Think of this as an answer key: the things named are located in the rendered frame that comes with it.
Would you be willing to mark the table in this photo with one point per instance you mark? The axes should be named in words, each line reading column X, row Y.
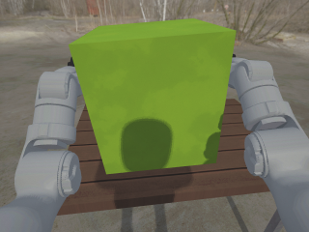
column 229, row 176

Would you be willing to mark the left robot forearm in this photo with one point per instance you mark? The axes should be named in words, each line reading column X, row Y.
column 54, row 114

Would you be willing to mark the robot left upper arm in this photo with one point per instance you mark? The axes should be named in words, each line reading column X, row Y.
column 44, row 179

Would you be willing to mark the robot right upper arm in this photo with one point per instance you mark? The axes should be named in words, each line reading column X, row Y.
column 281, row 158

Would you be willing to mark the carton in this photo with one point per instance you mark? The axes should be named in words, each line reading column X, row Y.
column 155, row 91

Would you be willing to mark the left robot hand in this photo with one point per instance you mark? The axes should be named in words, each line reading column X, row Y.
column 70, row 63

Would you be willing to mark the right robot forearm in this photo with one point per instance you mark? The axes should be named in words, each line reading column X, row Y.
column 261, row 101

